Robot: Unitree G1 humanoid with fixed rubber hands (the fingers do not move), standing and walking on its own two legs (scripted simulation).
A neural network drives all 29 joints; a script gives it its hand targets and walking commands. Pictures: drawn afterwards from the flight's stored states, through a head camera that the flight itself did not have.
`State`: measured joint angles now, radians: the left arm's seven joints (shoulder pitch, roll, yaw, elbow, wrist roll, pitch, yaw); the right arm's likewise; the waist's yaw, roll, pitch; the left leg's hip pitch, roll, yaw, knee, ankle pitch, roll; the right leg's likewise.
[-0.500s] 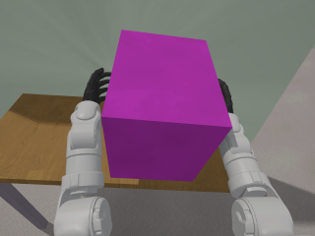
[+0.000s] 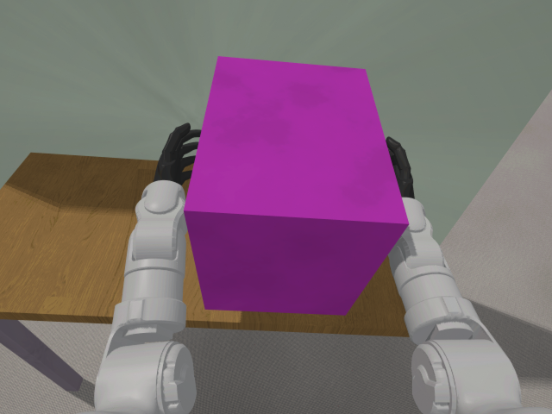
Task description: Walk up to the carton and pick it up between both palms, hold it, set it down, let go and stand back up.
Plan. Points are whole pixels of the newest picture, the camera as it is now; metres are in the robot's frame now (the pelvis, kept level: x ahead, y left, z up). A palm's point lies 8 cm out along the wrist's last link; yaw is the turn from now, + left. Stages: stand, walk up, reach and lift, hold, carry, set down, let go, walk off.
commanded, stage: set down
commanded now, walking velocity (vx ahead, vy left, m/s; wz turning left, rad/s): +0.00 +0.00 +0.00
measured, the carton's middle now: (284, 190) +0.42 +0.00 +0.10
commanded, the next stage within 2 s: none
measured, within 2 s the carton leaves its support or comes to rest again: rests again in 1.76 s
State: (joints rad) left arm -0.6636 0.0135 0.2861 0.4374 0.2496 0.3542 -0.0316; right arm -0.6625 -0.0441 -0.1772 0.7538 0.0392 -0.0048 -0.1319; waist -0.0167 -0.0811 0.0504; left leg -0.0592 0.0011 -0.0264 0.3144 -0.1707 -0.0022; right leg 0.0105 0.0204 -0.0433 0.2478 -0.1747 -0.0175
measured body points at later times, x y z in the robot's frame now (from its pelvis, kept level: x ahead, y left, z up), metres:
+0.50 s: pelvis +0.00 +0.00 +0.00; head +0.01 +0.03 +0.45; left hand +0.42 +0.17 +0.12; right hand +0.41 -0.16 +0.11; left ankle +0.01 +0.12 -0.75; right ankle -0.02 -0.10 -0.75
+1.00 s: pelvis +0.02 +0.00 +0.00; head +0.05 +0.03 +0.45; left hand +0.45 +0.18 +0.08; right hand +0.43 -0.15 +0.08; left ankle +0.01 +0.12 -0.75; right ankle -0.02 -0.10 -0.75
